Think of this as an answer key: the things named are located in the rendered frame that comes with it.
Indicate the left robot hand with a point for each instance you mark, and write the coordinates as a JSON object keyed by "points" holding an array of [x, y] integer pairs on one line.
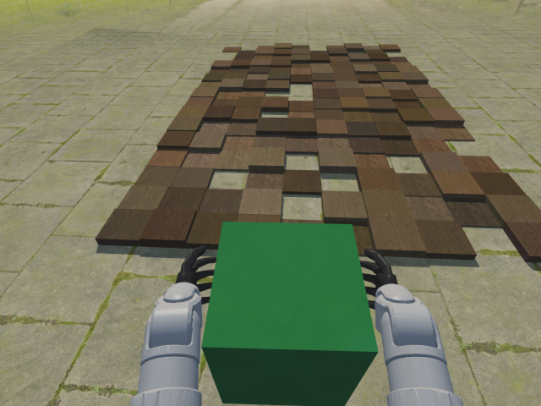
{"points": [[189, 267]]}

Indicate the robot right forearm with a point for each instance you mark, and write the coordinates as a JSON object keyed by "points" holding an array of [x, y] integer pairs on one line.
{"points": [[413, 351]]}

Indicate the right robot hand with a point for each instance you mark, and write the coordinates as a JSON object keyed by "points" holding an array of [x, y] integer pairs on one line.
{"points": [[382, 270]]}

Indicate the robot left forearm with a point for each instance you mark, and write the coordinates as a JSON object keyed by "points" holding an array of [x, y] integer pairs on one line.
{"points": [[171, 350]]}

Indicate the carton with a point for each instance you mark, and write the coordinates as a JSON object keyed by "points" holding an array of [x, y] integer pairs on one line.
{"points": [[288, 321]]}

